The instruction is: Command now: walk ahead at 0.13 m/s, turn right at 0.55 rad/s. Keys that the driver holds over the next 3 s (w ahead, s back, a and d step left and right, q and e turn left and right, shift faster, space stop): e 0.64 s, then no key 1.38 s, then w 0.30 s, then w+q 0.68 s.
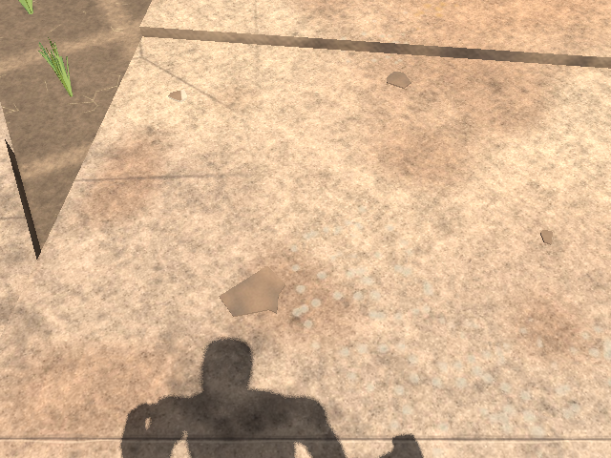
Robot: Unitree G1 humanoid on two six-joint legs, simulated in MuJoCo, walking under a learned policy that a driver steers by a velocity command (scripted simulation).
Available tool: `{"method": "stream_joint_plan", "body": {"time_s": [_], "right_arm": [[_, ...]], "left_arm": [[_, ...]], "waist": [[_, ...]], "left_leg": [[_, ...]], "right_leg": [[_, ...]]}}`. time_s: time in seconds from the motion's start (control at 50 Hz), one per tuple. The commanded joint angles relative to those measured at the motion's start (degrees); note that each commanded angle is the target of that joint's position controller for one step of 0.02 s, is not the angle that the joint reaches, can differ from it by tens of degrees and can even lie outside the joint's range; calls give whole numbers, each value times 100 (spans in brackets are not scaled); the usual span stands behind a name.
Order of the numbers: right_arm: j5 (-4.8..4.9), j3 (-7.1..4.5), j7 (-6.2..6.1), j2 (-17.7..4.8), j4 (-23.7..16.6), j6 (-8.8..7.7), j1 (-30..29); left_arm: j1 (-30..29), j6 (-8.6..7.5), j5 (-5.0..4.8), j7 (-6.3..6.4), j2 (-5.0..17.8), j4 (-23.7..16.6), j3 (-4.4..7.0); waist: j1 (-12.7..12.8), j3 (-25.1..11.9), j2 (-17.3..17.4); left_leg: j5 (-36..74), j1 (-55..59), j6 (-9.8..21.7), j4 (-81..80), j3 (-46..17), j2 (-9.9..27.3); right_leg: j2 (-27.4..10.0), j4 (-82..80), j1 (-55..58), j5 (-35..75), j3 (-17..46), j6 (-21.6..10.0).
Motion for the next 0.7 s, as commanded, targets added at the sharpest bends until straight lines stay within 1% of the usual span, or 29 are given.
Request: {"method": "stream_joint_plan", "body": {"time_s": [0.02, 0.04, 0.06, 0.08, 0.1, 0.12, 0.16, 0.2, 0.24, 0.3, 0.32, 0.34, 0.36, 0.38, 0.4, 0.42, 0.44, 0.46, 0.48, 0.5, 0.52, 0.54, 0.56, 0.58, 0.6, 0.64, 0.7], "right_arm": [[-70, -171, -110, -760, -467, 49, 131], [-81, -192, -119, -773, -483, 131, 181], [-96, -177, -128, -682, -478, 172, 253], [-112, -149, -143, -584, -465, 186, 281], [-126, -126, -160, -516, -469, 192, 243], [-131, -109, -171, -479, -475, 202, 188], [-116, -96, -167, -465, -492, 235, 49], [-85, -93, -144, -462, -544, 251, -146], [-66, -94, -111, -461, -596, 221, -289], [-26, -118, -44, -502, -639, 115, -338], [-10, -133, -18, -514, -635, 81, -281], [2, -153, 12, -512, -596, 51, -131], [-4, -192, 34, -559, -534, 28, 70], [-91, -286, 21, -897, -533, 34, 230], [-255, -409, -7, -1443, -541, 118, 49], [-367, -372, 3, -1163, -658, 113, -42], [-314, -285, -33, -875, -780, 111, -272], [-213, -240, -54, -695, -820, 125, -494], [-114, -206, -74, -596, -842, 139, -573], [-82, -177, -93, -569, -840, 163, -558], [-100, -180, -106, -599, -828, 197, -501], [-125, -196, -120, -634, -804, 230, -390], [-139, -219, -135, -688, -774, 262, -262], [-142, -249, -144, -759, -747, 290, -169], [-132, -280, -141, -838, -734, 310, -148], [-96, -345, -105, -1005, -730, 332, -198], [15, -362, -16, -1080, -646, 320, -170]], "left_arm": [[244, 16, -73, 124, 723, -437, 211], [153, 49, 7, 143, 724, -493, 209], [95, 58, 54, 159, 766, -521, 229], [108, 62, 68, 187, 829, -526, 253], [157, 73, 57, 224, 894, -522, 279], [197, 100, 33, 266, 950, -525, 299], [168, 186, -18, 344, 979, -574, 313], [103, 264, -34, 393, 953, -634, 307], [106, 317, -23, 404, 945, -671, 307], [210, 372, -19, 380, 920, -702, 306], [215, 391, -33, 374, 908, -718, 301], [156, 416, -63, 377, 886, -746, 291], [132, 442, -102, 389, 832, -768, 272], [300, 448, -99, 395, 615, -793, 209], [424, 407, -133, 368, 439, -959, 179], [365, 313, -27, 341, 915, -934, 319], [473, 314, -54, 318, 1153, -796, 422], [615, 380, -82, 333, 1076, -642, 433], [682, 452, -67, 355, 946, -581, 406], [685, 503, -82, 341, 764, -582, 353], [586, 523, -111, 324, 642, -641, 307], [395, 522, -137, 315, 560, -734, 271], [199, 513, -149, 305, 498, -829, 239], [74, 505, -139, 287, 457, -903, 214], [20, 499, -125, 259, 416, -954, 187], [-25, 493, -105, 203, 379, -1027, 151], [110, 511, -89, 162, 458, -1004, 178]], "waist": [[39, -1335, -111], [-81, -1235, -267], [-148, -1204, -356], [-164, -1227, -390], [-145, -1276, -397], [-116, -1352, -406], [-57, -1422, -484], [12, -1299, -612], [88, -1167, -766], [181, -1142, -924], [155, -1143, -968], [42, -1135, -976], [-93, -1111, -935], [-48, -1220, -427], [284, -960, 1400], [106, -970, 1557], [172, -952, 1027], [261, -844, 739], [238, -770, 689], [200, -696, 698], [146, -629, 744], [34, -616, 853], [-90, -645, 955], [-175, -719, 1030], [-209, -801, 1082], [-240, -892, 1171], [-214, -935, 1227]], "left_leg": [[556, -1507, 17, 118, -586, 293], [664, -1165, 34, -125, -566, 277], [726, -980, 20, -400, -494, 215], [778, -875, -8, -709, -450, 164], [856, -853, -51, -993, -438, 111], [980, -854, -97, -1217, -460, 76], [1323, -814, -154, -1599, -527, 31], [1551, -756, -170, -1994, -569, -30], [1569, -642, -155, -2410, -586, -90], [1383, -366, -62, -3092, -583, -197], [1393, -204, -3, -3443, -558, -234], [1630, 111, 78, -4010, -494, -260], [2100, 609, 180, -4732, -453, -172], [2307, 1291, 481, -5079, -1055, 675], [3346, 1573, 1311, -5307, -2398, 1843], [3881, 1312, 1886, -5416, -3023, 2405], [3966, 1202, 1789, -5285, -2503, 2193], [3902, 1147, 1508, -5168, -1894, 1788], [3869, 1218, 1356, -5101, -1517, 1561], [3993, 1210, 1336, -5105, -1227, 1445], [3971, 1198, 1334, -5162, -945, 1307], [3942, 1359, 1366, -5185, -802, 1269], [3974, 1579, 1418, -5179, -745, 1314], [4025, 1739, 1464, -5152, -704, 1390], [4056, 1790, 1484, -5118, -627, 1450], [4153, 1661, 1508, -5100, -466, 1573], [4199, 1558, 1518, -4954, -479, 1662]], "right_leg": [[-1660, -1332, 2145, 1798, 2385, -1250], [-1523, -1464, 1672, 1606, 2289, -1169], [-1427, -1501, 1398, 1729, 2160, -1138], [-1347, -1490, 1260, 1924, 2033, -1115], [-1301, -1459, 1235, 2028, 1987, -1097], [-1277, -1433, 1265, 1900, 2002, -1072], [-1176, -1449, 1243, 1011, 2084, -944], [-1048, -1527, 1114, -87, 2233, -806], [-997, -1543, 1069, -652, 2422, -735], [-1028, -1350, 1316, -497, 2775, -688], [-1022, -1253, 1403, -323, 2891, -651], [-946, -1111, 1394, -183, 2931, -564], [-774, -910, 1234, -207, 2868, -401], [-447, -279, 716, -1007, 2507, -107], [527, 860, -504, -2416, 1204, 274], [336, 2353, -793, -2852, 954, 555], [149, 3064, -729, -2500, 995, 662], [86, 3365, -708, -2188, 880, 773], [35, 3674, -812, -1904, 803, 879], [-8, 3814, -847, -1747, 706, 957], [-58, 3640, -829, -1591, 511, 1007], [-117, 3336, -872, -1483, 370, 1049], [-193, 2999, -909, -1457, 297, 1087], [-278, 2681, -826, -1498, 251, 1110], [-359, 2348, -619, -1561, 193, 1103], [-445, 1725, -81, -1659, 7, 1022], [-322, 810, 572, -1616, -189, 831]]}}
